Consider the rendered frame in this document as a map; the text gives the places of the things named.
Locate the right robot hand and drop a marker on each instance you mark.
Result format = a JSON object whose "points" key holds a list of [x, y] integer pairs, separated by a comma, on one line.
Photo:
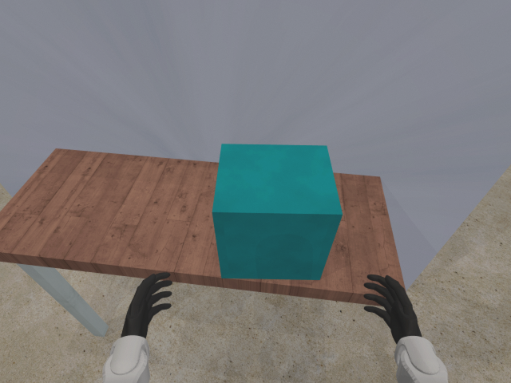
{"points": [[398, 314]]}

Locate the carton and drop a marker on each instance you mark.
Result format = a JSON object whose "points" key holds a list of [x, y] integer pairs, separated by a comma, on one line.
{"points": [[276, 211]]}

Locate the table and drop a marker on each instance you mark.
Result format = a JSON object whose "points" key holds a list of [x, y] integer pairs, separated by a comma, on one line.
{"points": [[135, 216]]}

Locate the left robot forearm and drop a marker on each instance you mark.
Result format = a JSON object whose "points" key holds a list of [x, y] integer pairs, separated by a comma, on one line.
{"points": [[128, 361]]}

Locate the right robot forearm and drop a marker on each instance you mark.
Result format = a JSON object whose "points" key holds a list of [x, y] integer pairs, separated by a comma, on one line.
{"points": [[417, 362]]}

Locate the left robot hand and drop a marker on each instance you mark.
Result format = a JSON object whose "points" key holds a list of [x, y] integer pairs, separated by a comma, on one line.
{"points": [[141, 312]]}

